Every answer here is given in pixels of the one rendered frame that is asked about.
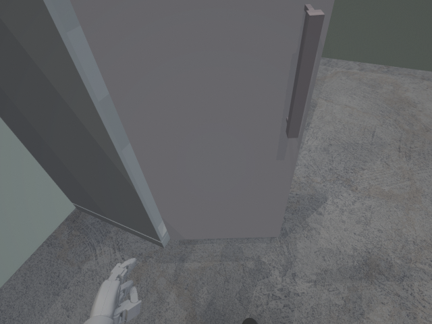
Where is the fridge door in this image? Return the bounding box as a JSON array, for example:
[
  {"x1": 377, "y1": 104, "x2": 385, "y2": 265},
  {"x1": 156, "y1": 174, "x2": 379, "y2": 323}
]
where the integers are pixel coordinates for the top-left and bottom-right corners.
[{"x1": 70, "y1": 0, "x2": 335, "y2": 240}]

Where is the robot left hand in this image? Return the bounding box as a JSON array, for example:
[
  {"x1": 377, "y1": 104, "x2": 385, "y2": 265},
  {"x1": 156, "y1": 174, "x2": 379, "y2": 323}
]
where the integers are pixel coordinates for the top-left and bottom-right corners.
[{"x1": 90, "y1": 258, "x2": 142, "y2": 324}]

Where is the handle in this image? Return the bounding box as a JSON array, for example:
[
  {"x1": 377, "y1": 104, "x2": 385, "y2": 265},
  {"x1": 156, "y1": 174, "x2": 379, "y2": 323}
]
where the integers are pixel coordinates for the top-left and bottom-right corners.
[{"x1": 286, "y1": 4, "x2": 325, "y2": 138}]

